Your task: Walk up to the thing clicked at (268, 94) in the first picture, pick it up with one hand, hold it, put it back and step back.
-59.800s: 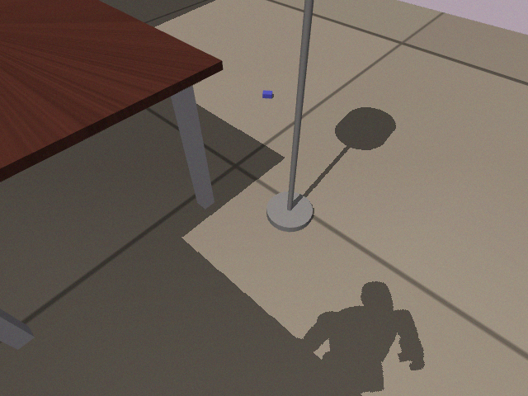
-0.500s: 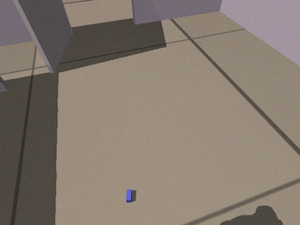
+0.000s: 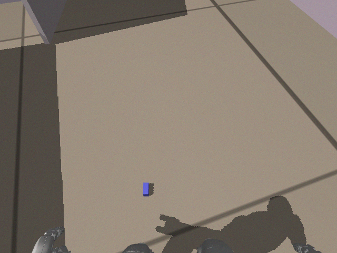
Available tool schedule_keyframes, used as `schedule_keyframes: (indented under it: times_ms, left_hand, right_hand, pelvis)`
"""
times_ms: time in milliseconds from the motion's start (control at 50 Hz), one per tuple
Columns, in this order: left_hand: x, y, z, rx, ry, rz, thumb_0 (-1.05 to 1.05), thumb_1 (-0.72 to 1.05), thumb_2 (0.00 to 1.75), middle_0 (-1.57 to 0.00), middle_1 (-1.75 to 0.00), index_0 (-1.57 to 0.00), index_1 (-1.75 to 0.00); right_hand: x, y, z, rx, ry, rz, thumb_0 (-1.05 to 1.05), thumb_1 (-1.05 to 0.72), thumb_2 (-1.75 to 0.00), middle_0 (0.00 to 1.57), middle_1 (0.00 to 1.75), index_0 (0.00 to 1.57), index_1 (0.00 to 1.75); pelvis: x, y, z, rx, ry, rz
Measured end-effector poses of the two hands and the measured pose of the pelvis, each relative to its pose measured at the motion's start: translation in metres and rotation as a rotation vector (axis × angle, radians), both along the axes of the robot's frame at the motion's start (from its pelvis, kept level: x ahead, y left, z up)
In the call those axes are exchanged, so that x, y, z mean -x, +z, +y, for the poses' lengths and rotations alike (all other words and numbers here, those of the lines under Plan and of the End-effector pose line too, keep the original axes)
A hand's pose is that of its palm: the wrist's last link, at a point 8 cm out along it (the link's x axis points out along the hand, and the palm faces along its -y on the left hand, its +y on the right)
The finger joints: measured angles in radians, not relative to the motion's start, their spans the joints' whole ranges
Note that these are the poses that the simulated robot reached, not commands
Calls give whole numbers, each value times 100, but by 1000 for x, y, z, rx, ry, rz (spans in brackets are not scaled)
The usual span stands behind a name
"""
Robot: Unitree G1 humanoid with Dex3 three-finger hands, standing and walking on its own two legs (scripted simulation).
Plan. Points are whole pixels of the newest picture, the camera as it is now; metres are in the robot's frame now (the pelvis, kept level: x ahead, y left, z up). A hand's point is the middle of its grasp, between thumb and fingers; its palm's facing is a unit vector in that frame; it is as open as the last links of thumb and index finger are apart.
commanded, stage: step back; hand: left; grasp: from above
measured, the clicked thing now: (146, 189) +0.46 +0.11 -0.73
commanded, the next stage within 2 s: none
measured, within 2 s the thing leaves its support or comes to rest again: neither
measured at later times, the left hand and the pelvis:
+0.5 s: hand out of the picture +0.01 +0.26 -0.14, palm faces -0.09 -0.91 -0.40, open 7.3 cm; pelvis -0.09 +0.00 +0.00, yaw -5 degrees
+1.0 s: hand out of the picture -0.11 +0.30 -0.14, palm faces -0.04 -0.93 -0.37, open 7.3 cm; pelvis -0.23 +0.04 +0.01, yaw -3 degrees
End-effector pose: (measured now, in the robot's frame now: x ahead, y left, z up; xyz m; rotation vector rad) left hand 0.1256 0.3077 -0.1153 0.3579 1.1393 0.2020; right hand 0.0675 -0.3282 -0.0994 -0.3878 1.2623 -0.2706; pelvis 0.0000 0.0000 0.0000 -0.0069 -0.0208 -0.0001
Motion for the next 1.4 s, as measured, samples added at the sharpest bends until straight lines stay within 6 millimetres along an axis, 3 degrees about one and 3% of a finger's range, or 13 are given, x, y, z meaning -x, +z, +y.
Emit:
schedule_keyframes:
  times_ms: [80,160,320,480,560,660,800,900,1040,1200,1300,1400]
  left_hand:
    - [-7,-2,9,6,4,-27,0,91,90,-21,-30,-20,-30]
    - [4,2,10,18,-17,-18,0,91,90,-21,-30,-20,-30]
    - [51,2,9,4,-55,55,0,91,90,-21,-30,-20,-30]
    - [110,12,-3,-26,-58,53,0,91,90,-21,-30,-20,-30]
    - [136,24,-3,-33,-34,47,0,90,90,-21,-30,-21,-30]
    - [148,30,5,-41,-31,-13,0,90,90,-21,-30,-21,-30]
    - [167,10,30,-9,-27,-87,0,90,90,-21,-30,-21,-30]
    - [197,10,36,9,-5,-51,0,91,90,-21,-30,-20,-30]
    - [260,7,37,7,-32,25,0,91,90,-21,-30,-20,-30]
    - [338,3,21,-20,-58,72,0,91,90,-21,-30,-20,-30]
    - [394,20,12,-32,-30,98,0,91,90,-21,-30,-21,-30]
    - [410,29,16,-55,-26,48,0,90,90,-21,-30,-21,-30]
  right_hand:
    - [20,5,19,-2,9,35,0,-91,-90,20,30,20,30]
    - [30,11,33,-5,-3,18,0,-90,-90,21,30,20,30]
    - [39,5,42,-37,-4,-103,0,-90,-90,21,30,20,30]
    - [69,-14,22,-70,-20,-128,0,-90,-90,21,30,20,30]
    - [89,-8,19,-71,-20,-112,0,-90,-90,21,30,20,30]
    - [118,-5,21,-44,13,-71,0,-91,-90,21,30,20,30]
    - [156,-2,43,-7,57,-55,0,-91,-90,20,30,20,30]
    - [183,15,58,-14,63,-76,0,-90,-90,21,30,20,30]
    - [211,26,58,-2,42,-168,0,-90,-90,21,30,20,31]
    - [273,5,26,-15,17,-207,0,-90,-90,21,30,20,31]
    - [327,-1,18,-29,-28,-143,0,-90,-90,21,30,20,30]
    - [383,-5,21,-33,-23,-59,0,-91,-90,21,30,20,30]
  pelvis:
    - [14,4,10,7,3,-4]
    - [24,11,16,13,-17,6]
    - [53,8,17,7,-69,-3]
    - [91,0,3,4,-81,-15]
    - [106,8,5,-24,-80,-17]
    - [130,10,12,-23,-50,-8]
    - [173,-3,32,-26,-15,-31]
    - [201,9,36,12,-23,-22]
    - [244,12,35,25,-76,-14]
    - [310,-5,18,19,-119,-20]
    - [340,5,14,-24,-107,-25]
    - [369,8,17,-30,-69,-16]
